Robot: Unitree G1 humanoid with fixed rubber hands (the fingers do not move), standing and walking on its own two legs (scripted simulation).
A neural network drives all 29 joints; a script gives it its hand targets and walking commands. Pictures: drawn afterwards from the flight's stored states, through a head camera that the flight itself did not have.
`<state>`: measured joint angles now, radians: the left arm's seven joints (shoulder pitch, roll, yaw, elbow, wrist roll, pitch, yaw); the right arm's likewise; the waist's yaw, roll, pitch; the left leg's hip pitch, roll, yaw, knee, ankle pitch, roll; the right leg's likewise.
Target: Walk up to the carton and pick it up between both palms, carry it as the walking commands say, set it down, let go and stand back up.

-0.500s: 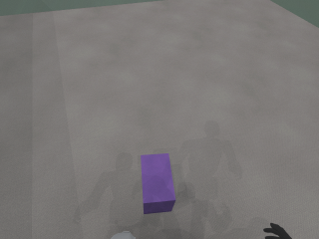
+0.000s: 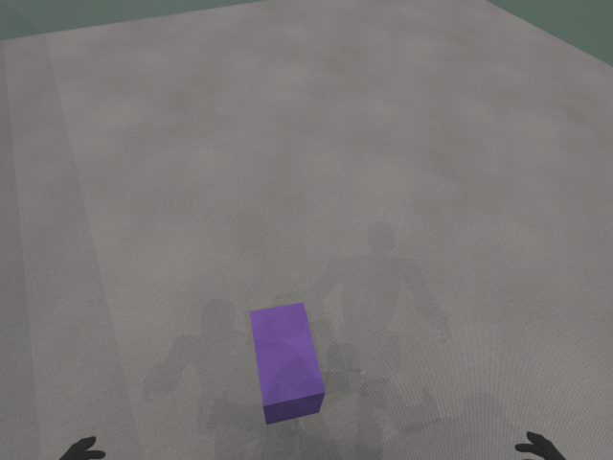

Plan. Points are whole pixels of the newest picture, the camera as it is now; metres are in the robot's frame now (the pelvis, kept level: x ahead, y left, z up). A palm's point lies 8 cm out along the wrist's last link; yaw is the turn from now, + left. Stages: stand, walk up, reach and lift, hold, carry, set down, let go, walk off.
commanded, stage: walk up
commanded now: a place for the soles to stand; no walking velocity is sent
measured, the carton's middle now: (284, 363) +0.47 +0.04 -0.65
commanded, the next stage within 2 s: none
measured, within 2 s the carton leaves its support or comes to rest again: neither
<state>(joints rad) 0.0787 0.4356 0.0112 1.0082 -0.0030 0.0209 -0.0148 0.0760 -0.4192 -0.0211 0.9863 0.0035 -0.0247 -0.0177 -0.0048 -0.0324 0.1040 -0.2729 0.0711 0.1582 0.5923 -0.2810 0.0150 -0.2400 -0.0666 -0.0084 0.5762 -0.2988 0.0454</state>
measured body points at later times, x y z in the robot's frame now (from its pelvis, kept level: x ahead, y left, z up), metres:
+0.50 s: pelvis -0.02 -0.02 +0.01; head +0.00 -0.01 +0.46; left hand +0.06 +0.28 -0.12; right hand +0.04 -0.35 -0.11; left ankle +0.02 +0.11 -0.73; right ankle +0.00 -0.16 -0.73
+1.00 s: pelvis +0.00 -0.05 +0.00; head +0.03 -0.04 +0.45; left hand +0.09 +0.29 -0.11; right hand +0.08 -0.41 -0.09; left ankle +0.02 +0.11 -0.73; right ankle +0.02 -0.18 -0.72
